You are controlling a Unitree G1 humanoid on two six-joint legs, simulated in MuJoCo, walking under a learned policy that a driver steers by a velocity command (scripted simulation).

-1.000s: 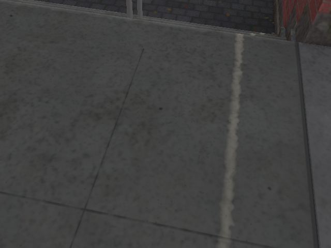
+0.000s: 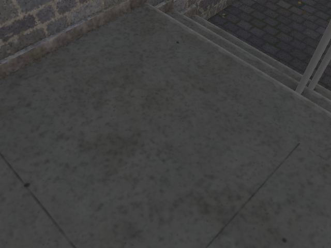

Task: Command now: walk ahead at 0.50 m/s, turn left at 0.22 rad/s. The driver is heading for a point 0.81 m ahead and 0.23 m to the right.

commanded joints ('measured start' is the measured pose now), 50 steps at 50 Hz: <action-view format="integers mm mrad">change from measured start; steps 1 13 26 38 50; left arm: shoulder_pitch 36 -221 58 149 33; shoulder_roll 93 40 116 153 111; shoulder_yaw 25 -1 34 49 22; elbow -57 -133 -154 -134 -199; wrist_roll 7 -6 9 -11 13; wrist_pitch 8 27 39 60 42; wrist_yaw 1 -36 -22 19 13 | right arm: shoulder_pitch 3 112 -38 -254 66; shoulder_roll -107 -152 -145 -78 -107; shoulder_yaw -26 -35 -12 9 -17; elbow -55 70 -33 -87 3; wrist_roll -7 -8 -16 -5 -14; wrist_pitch -31 -50 -91 -71 -63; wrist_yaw -7 -30 -35 -22 -12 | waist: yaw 17 -90 27 74 -67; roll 67 66 11 -75 63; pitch -153 6 -148 -83 -77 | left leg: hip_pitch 219 347 -363 -171 351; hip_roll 289 304 165 72 344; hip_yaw -303 -18 -106 -74 -468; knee -249 -311 717 75 -213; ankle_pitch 295 226 -182 227 -80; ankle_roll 212 105 -78 -148 142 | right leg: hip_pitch -160 -250 427 252 -299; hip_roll -65 5 -115 -3 62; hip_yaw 41 25 423 312 139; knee -53 -563 -910 -890 22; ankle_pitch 76 491 323 360 17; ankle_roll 9 -17 -295 -219 -19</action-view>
